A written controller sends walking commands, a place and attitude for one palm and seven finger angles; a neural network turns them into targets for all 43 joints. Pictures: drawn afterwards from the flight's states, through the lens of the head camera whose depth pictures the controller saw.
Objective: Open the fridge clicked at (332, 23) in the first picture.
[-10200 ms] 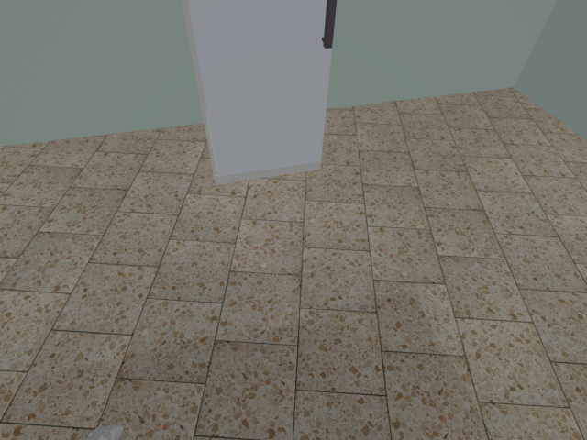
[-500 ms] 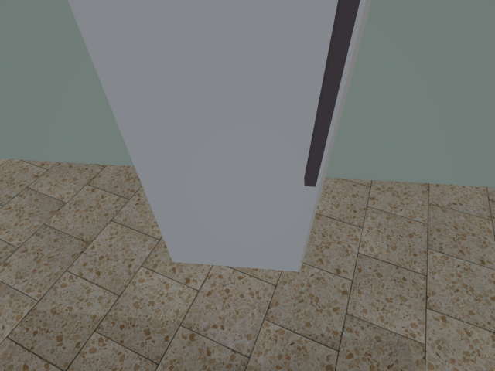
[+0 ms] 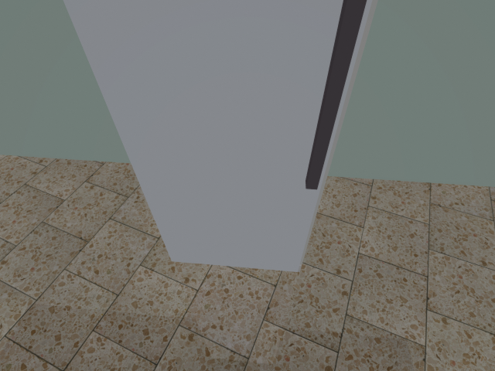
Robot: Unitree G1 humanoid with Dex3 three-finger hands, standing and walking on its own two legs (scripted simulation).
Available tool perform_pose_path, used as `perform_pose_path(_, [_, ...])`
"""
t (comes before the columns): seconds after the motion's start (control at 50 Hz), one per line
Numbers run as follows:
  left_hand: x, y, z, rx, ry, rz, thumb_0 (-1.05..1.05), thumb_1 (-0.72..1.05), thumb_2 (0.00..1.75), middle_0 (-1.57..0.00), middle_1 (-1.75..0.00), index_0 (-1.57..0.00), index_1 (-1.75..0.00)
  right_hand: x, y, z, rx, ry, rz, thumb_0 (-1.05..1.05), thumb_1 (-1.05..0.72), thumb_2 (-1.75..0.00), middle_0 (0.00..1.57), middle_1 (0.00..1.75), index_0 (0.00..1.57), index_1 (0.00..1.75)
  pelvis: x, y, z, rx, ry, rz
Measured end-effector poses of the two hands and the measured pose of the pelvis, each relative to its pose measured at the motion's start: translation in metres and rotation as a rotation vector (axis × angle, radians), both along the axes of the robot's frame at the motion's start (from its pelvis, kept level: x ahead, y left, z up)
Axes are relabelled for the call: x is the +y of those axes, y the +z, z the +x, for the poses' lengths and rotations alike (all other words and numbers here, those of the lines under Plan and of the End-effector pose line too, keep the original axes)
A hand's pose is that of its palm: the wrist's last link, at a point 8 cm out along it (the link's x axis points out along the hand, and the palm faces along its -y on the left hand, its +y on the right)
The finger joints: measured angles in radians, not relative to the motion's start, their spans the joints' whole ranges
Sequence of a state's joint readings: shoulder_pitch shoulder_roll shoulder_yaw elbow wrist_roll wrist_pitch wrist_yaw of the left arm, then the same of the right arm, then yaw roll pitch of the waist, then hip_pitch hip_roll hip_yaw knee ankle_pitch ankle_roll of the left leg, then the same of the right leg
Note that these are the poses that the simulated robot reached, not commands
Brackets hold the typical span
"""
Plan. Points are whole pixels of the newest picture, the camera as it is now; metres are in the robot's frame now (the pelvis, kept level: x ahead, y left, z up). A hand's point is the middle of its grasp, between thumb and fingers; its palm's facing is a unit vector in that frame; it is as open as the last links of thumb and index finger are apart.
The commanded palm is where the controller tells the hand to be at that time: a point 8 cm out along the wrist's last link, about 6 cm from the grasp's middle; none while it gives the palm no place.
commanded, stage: look again from close up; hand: right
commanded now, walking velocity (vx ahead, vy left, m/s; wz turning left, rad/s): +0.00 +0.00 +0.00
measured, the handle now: (330, 92) +0.58 -0.12 +0.17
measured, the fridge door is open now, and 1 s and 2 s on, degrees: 0 0 0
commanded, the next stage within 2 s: shuffle to correct the standing spot in 1.08 s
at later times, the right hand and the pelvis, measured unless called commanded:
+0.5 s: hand out of the picture +0.00 -0.15 -0.18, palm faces +0.03 +0.99 -0.16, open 7.4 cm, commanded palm none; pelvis +0.02 +0.00 +0.00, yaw +0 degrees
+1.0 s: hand out of the picture -0.01 -0.14 -0.18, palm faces +0.04 +0.99 -0.15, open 7.4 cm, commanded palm none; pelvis +0.02 +0.01 +0.00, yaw +0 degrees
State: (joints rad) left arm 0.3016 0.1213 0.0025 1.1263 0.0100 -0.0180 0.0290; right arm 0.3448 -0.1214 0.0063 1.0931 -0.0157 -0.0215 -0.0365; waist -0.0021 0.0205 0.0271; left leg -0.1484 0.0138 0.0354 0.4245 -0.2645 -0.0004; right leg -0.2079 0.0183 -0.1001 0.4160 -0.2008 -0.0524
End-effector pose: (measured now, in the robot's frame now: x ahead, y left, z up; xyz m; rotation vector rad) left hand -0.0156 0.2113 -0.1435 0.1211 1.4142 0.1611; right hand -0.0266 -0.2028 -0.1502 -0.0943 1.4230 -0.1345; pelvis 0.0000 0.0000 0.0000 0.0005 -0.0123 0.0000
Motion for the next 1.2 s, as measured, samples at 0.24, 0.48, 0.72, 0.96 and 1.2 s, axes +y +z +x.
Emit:
perform_pose_path(0.24, [0.002,0.0,0.009,0.003,-0.003,0.001,0.0,0.92,0.9,-0.2,-0.3,-0.2,-0.3,0.0,0.001,0.01,0.004,0.003,-0.005,0.0,-0.91,-0.9,0.2,0.3,0.2,0.3,0.001,0.0,0.008,0.003,0.003,-0.003])
perform_pose_path(0.48, [0.005,0.0,0.017,-0.005,-0.003,0.005,0.01,0.92,0.9,-0.2,-0.3,-0.2,-0.3,0.001,0.001,0.02,-0.006,0.005,-0.01,0.0,-0.91,-0.9,0.2,0.3,0.2,0.3,0.004,0.0,0.016,0.0,0.006,-0.003])
perform_pose_path(0.72, [0.008,0.0,0.019,-0.001,-0.008,0.006,0.0,0.92,0.9,-0.2,-0.3,-0.2,-0.3,0.005,0.001,0.021,-0.005,0.001,-0.005,0.0,-0.91,-0.9,0.2,0.3,0.2,0.3,0.007,0.001,0.018,-0.002,0.003,-0.004])
perform_pose_path(0.96, [0.009,-0.001,0.016,0.011,-0.008,-0.003,0.0,0.92,0.9,-0.2,-0.3,-0.2,-0.3,0.01,0.002,0.013,0.016,-0.006,-0.007,0.0,-0.91,-0.9,0.2,0.3,0.2,0.3,0.01,0.001,0.018,-0.002,0.002,-0.005])
perform_pose_path(1.2, [0.013,-0.002,0.015,0.013,-0.006,-0.005,0.0,0.92,0.9,-0.2,-0.3,-0.2,-0.3,0.015,0.002,0.01,0.019,-0.009,-0.006,0.0,-0.91,-0.9,0.2,0.3,0.2,0.3,0.015,0.001,0.017,-0.003,0.003,-0.006])
